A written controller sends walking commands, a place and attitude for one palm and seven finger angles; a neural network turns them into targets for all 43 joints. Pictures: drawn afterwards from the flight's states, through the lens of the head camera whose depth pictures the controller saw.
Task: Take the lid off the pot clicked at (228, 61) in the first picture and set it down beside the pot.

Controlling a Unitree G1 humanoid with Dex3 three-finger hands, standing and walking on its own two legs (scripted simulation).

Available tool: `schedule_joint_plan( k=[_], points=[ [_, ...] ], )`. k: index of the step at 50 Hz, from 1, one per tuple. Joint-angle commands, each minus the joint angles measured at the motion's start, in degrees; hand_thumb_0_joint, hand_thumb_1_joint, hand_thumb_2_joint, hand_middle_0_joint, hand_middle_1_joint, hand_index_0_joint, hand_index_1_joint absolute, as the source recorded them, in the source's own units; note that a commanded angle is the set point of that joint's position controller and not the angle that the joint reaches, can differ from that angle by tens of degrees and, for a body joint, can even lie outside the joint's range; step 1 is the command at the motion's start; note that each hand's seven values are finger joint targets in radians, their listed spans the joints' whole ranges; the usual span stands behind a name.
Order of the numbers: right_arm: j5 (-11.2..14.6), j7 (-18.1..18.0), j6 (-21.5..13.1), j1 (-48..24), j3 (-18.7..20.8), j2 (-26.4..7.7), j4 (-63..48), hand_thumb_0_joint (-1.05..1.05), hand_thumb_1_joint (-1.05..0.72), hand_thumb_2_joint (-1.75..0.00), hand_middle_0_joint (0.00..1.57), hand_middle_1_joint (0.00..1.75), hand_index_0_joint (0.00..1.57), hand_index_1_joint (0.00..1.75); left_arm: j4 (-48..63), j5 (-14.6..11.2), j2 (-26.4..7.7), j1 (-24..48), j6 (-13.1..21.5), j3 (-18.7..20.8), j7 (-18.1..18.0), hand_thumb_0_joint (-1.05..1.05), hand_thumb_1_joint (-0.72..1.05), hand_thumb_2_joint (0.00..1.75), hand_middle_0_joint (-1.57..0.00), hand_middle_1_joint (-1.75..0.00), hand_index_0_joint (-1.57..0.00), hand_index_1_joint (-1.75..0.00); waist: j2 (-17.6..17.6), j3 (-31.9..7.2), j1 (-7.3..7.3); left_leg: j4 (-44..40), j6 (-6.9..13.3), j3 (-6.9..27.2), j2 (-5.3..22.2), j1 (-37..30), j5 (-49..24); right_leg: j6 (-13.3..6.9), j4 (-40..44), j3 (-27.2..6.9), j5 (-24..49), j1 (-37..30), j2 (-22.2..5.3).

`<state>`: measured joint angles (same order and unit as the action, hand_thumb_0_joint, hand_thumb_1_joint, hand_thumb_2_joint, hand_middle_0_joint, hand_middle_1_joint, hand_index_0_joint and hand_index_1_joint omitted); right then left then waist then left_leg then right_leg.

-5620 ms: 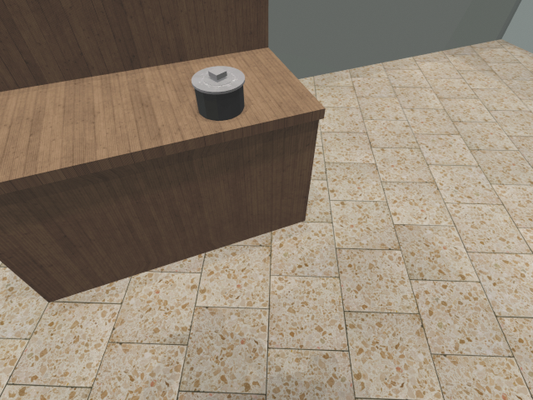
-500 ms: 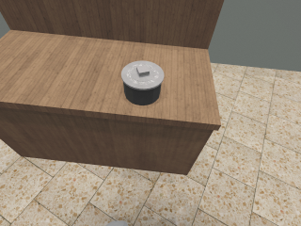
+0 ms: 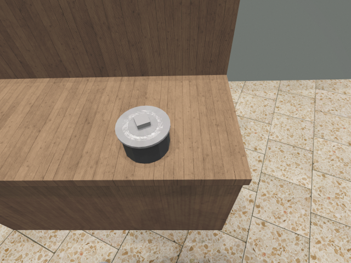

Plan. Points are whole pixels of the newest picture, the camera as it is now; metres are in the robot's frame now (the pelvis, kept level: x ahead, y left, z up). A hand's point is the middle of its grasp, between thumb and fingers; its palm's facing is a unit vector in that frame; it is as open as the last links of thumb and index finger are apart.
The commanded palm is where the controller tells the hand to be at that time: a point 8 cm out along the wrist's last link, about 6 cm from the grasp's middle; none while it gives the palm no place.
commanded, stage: come to a stop and stand still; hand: left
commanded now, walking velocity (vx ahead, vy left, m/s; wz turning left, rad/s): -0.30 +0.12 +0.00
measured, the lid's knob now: (142, 121) +0.50 +0.12 +0.01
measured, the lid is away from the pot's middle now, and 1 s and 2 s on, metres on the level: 0.00 0.00 0.00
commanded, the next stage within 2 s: look again from close up in 0.92 s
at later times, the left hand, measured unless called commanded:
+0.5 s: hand out of the picture -0.02 +0.22 -0.17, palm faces +0.03 -0.98 -0.20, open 7.4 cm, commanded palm none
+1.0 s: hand out of the picture -0.05 +0.16 -0.18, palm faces +0.04 -0.99 -0.14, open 7.4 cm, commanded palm none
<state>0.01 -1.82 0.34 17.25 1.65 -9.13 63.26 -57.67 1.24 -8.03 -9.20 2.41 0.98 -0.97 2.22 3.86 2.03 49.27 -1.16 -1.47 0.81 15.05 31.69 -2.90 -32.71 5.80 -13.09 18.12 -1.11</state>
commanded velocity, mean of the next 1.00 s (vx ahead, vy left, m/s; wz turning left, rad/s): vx -0.01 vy -0.04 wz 0.00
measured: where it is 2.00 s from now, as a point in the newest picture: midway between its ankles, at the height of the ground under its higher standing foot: outside the picture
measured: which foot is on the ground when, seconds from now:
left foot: up 0.00-0.22, down 0.24-1.00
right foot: down 0.00-0.24, up 0.26-0.54, down 0.56-1.00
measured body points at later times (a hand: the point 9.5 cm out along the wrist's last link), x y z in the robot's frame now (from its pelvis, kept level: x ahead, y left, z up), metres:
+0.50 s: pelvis -0.01 +0.04 +0.01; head -0.01 +0.05 +0.46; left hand -0.02 +0.27 -0.15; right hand +0.02 -0.19 -0.14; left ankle +0.02 +0.14 -0.73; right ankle -0.06 -0.08 -0.71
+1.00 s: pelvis -0.03 +0.01 +0.00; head -0.05 +0.02 +0.45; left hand -0.05 +0.22 -0.16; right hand -0.03 -0.21 -0.15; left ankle +0.02 +0.14 -0.73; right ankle -0.06 -0.08 -0.73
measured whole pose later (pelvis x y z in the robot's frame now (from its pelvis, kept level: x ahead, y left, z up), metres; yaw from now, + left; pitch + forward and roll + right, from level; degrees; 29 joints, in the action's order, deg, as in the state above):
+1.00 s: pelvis -0.03 +0.01 +0.00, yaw +1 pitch -3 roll -1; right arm -0.5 -1.2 0.0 17.5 0.2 -7.7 62.8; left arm -61.7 1.1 -7.3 -21.1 1.3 -0.8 -2.3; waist -1.2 -0.3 0.6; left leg 30.8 -0.7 -0.3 1.8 15.7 12.3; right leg -2.4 -29.2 2.6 -18.5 8.0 2.1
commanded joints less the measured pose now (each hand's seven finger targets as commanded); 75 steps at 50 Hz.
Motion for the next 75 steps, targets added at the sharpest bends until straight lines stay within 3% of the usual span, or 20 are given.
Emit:
schedule_joint_plan(
  k=[1,7,10,12,13,16,21,24,26,27,28,29,30,31,34,35,38,47,59,75],
  points=[
    [0.35,-0.26,1.11,3.34,1.03,-1.34,-2.76,0.0,-0.9,-0.9,0.2,0.3,0.2,0.3,1.43,0.04,-10.98,-4.09,-1.18,2.82,-1.91,0.0,0.9,0.9,-0.2,-0.3,-0.2,-0.3,-7.15,-7.62,-1.76,1.28,-1.24,0.96,0.62,3.08,-2.39,-10.54,10.87,-12.42,42.01,-7.18,-17.61],
    [-0.18,0.39,1.71,2.79,1.94,-1.65,-4.78,0.0,-0.9,-0.9,0.2,0.3,0.2,0.3,2.4,0.52,-12.02,-2.83,-2.75,3.96,-1.92,0.0,0.9,0.9,-0.2,-0.3,-0.2,-0.3,-10.71,-6.39,-1.94,-7.99,-1.56,-0.32,-0.23,1.2,-8.62,-8.57,11.25,-12.38,26.68,-4.65,-16.11],
    [-0.4,0.51,0.77,5.7,1.6,-1.8,-3.78,0.0,-0.9,-0.9,0.2,0.3,0.2,0.3,2.37,-0.12,-10.31,-2.06,-3.48,3.47,-1.68,0.0,0.9,0.9,-0.2,-0.3,-0.2,-0.3,-8.42,-5.48,-0.25,-24.53,-0.61,-0.53,0.53,-9.11,-21.07,-2.61,7.37,-10.0,7.27,2.82,-11.13],
    [-1.29,0.29,-0.33,2.58,1.82,-7.27,-6.28,0.0,-0.9,-0.9,0.2,0.3,0.2,0.3,3.01,-0.58,-5.08,-3.96,-4.24,2.46,-1.36,0.0,0.9,0.9,-0.2,-0.3,-0.2,-0.3,11.18,-1.47,-1.83,-37.53,5.79,17.48,15.26,2.3,-20.56,3.12,-3.42,-3.24,-10.96,2.96,-0.78],
    [-1.37,-0.22,-0.75,-0.88,1.56,-7.17,-6.84,0.0,-0.9,-0.9,0.2,0.3,0.2,0.3,2.16,-0.13,-5.95,-4.02,-4.72,2.49,-1.51,0.0,0.9,0.9,-0.2,-0.3,-0.2,-0.3,12.99,-0.45,-2.1,-41.28,7.76,21.22,16.71,6.32,-17.05,3.67,-11.0,-5.32,-14.82,1.3,0.26],
    [-1.29,-0.87,-1.1,-5.04,0.63,-6.58,-6.38,0.0,-0.9,-0.9,0.2,0.3,0.2,0.3,-1.31,0.11,-5.88,-8.06,-4.48,2.36,-0.67,0.0,0.9,0.9,-0.2,-0.3,-0.2,-0.3,5.19,-1.18,-4.1,-39.51,9.11,15.6,13.4,3.91,-13.9,3.51,-16.9,-8.58,-10.92,1.75,-0.11],
    [-1.15,-0.87,-0.91,-1.24,1.02,-7.39,-3.74,0.0,-0.9,-0.9,0.2,0.3,0.2,0.3,-3.01,-0.07,-4.78,-8.63,-3.95,1.21,-0.29,0.0,0.9,0.9,-0.2,-0.3,-0.2,-0.3,4.89,-1.68,-1.32,-38.13,9.63,13.49,13.2,-4.86,-18.17,4.31,-8.35,-6.1,-12.51,2.21,-0.93],
    [-1.01,-0.7,-0.79,0.55,1.29,-7.52,-2.13,0.0,-0.9,-0.9,0.2,0.3,0.2,0.3,-4.29,-0.18,-4.43,-10.38,-3.66,0.63,-0.38,0.0,0.9,0.9,-0.2,-0.3,-0.2,-0.3,3.63,-1.82,-1.17,-36.12,9.25,13.47,12.76,-4.79,-19.64,3.62,1.92,-5.56,-9.56,-2.56,-0.92],
    [-0.52,-0.62,-0.87,0.31,0.96,-6.47,-1.49,0.0,-0.9,-0.9,0.2,0.3,0.2,0.3,-6.42,-0.21,-4.51,-14.2,-2.8,0.3,-0.75,0.0,0.9,0.9,-0.2,-0.3,-0.2,-0.3,0.85,-2.44,-2.17,-32.12,5.83,10.1,8.89,-3.05,-19.56,2.99,13.89,-7.08,0.89,-8.81,-1.75],
    [-0.15,-0.47,-0.88,0.29,0.56,-5.08,-1.41,0.0,-0.9,-0.9,0.2,0.3,0.2,0.3,-7.05,-0.31,-5.38,-14.41,-2.31,-0.01,-0.98,0.0,0.9,0.9,-0.2,-0.3,-0.2,-0.3,-0.58,-1.41,-1.58,-30.68,3.78,7.57,6.27,-2.52,-19.57,1.91,15.08,-10.06,2.72,-8.6,-3.69],
    [-0.03,0.07,-1.62,-3.9,0.41,-8.73,-6.38,0.0,-0.9,-0.9,0.2,0.3,0.2,0.3,-5.52,1.32,-7.49,-16.98,-1.23,-0.64,-3.04,0.0,0.9,0.9,-0.2,-0.3,-0.2,-0.3,-3.06,3.31,-3.41,-19.25,1.87,3.2,5.82,-1.66,-28.75,2.52,16.42,-11.45,11.85,-1.91,-5.19],
    [-0.06,0.11,-1.55,-3.52,0.52,-5.9,-5.71,0.0,-0.9,-0.9,0.2,0.3,0.2,0.3,-5.74,0.74,-8.89,-16.37,-1.13,0.09,-2.79,0.0,0.9,0.9,-0.2,-0.3,-0.2,-0.3,-6.48,-2.34,-1.67,-17.64,0.83,2.21,3.41,-3.07,-33.88,0.44,12.2,-12.31,30.54,-6.46,-6.37],
    [-0.41,0.04,-1.7,0.29,0.3,-4.65,-5.42,0.0,-0.9,-0.9,0.2,0.3,0.2,0.3,-5.18,-0.51,-7.1,-15.6,-0.31,-0.48,-2.93,0.0,0.9,0.9,-0.2,-0.3,-0.2,-0.3,-13.55,-8.1,-0.29,-19.73,1.66,3.41,5.04,-4.49,-30.76,-0.14,9.96,-10.25,26.88,-10.2,-6.34],
    [-0.4,-0.03,-1.72,0.04,0.56,-5.4,-5.07,0.0,-0.9,-0.9,0.2,0.3,0.2,0.3,-4.53,-0.54,-5.45,-15.81,-0.11,-0.67,-2.97,0.0,0.9,0.9,-0.2,-0.3,-0.2,-0.3,-14.7,-8.17,-0.95,-19.33,2.3,3.39,4.92,-4.91,-28.99,0.09,9.84,-9.83,23.87,-9.74,-5.53],
    [-0.43,0.1,-1.13,-0.87,0.39,-4.44,-4.64,0.0,-0.9,-0.9,0.2,0.3,0.2,0.3,-3.38,-0.31,-6.32,-15.37,-0.3,-0.25,-2.46,0.0,0.9,0.9,-0.2,-0.3,-0.2,-0.3,-0.96,-2.17,-1.09,-20.31,2.09,2.68,3.89,-3.67,-23.31,-0.62,11.5,-11.28,10.58,-4.08,-5.54],
    [-0.52,0.21,-0.91,-1.05,0.32,-4.24,-4.57,0.0,-0.9,-0.9,0.2,0.3,0.2,0.3,-3.29,-0.27,-6.41,-15.49,-0.31,-0.21,-2.32,0.0,0.9,0.9,-0.2,-0.3,-0.2,-0.3,0.75,0.13,-1.05,-20.39,1.96,2.95,3.61,-2.16,-21.21,-0.88,12.27,-11.65,5.43,-2.24,-5.2],
    [-0.47,0.42,-1.06,-0.52,0.15,-3.37,-4.25,0.0,-0.9,-0.9,0.2,0.3,0.2,0.3,-3.4,-0.2,-6.31,-15.89,0.05,-0.24,-2.1,0.0,0.9,0.9,-0.2,-0.3,-0.2,-0.3,-3.91,0.68,-1.11,-19.78,1.73,2.42,2.92,-1.43,-21.19,-1.21,13.72,-12.92,3.63,-1.92,-5.37],
    [-0.49,0.55,-1.37,1.22,-0.55,-3.22,-3.36,0.0,-0.9,-0.9,0.2,0.3,0.2,0.3,-2.32,-0.22,-5.4,-15.9,-0.36,-0.45,-1.85,0.0,0.9,0.9,-0.2,-0.3,-0.2,-0.3,-2.8,4.33,-1.73,-23.28,1.9,3.82,3.06,0.46,-17.58,-0.95,14.08,-11.54,-6.8,0.4,-3.85],
    [-0.2,0.36,-2.04,2.88,-0.86,-3.25,-2.55,0.0,-0.9,-0.9,0.2,0.3,0.2,0.3,-1.91,-0.36,-5.42,-16.71,-0.55,-0.54,-1.69,0.0,0.9,0.9,-0.2,-0.3,-0.2,-0.3,-1.58,1.48,-2.42,-25.95,2.91,5.39,4.23,-0.64,-20.54,-0.17,12.28,-9.66,-0.67,-3.35,-3.21],
    [-0.09,0.56,-1.96,2.6,-0.58,-4.13,-1.88,0.0,-0.9,-0.9,0.2,0.3,0.2,0.3,-2.88,-0.29,-4.84,-17.7,-0.7,-0.94,-1.58,0.0,0.9,0.9,-0.2,-0.3,-0.2,-0.3,-2.17,1.47,-2.35,-28.94,3.33,6.43,4.58,-1.8,-17.33,0.58,12.71,-8.91,-1.27,-2.74,-3.48]
  ],
)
